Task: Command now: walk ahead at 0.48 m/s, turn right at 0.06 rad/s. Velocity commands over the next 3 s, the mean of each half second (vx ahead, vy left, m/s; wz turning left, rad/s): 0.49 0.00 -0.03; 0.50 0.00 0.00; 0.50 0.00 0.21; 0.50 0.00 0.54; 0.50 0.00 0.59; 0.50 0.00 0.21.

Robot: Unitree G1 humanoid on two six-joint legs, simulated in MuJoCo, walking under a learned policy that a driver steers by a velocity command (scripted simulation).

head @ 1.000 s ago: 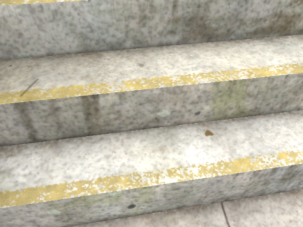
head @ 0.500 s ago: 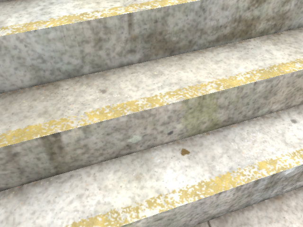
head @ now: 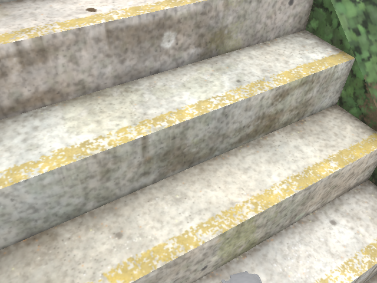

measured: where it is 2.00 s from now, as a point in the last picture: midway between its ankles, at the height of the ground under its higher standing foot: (176, 15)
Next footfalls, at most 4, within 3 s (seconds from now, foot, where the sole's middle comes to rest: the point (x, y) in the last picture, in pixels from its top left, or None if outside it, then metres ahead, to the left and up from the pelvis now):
0.30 right None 0.37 -0.06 -0.54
0.76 left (123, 236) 0.54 0.16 -0.34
1.38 right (217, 87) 0.92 -0.10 -0.14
1.86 left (125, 3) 1.05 0.17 0.06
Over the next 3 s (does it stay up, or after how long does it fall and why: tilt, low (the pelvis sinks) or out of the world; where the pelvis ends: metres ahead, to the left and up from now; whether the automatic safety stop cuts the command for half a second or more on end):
stays up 1.43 0.31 1.12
